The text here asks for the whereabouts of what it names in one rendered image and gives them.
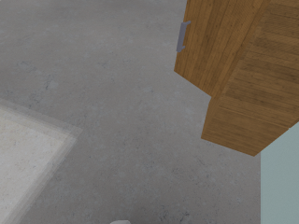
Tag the handle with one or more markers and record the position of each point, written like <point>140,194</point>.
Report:
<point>181,35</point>

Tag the cupboard door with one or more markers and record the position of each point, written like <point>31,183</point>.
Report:
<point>215,40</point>

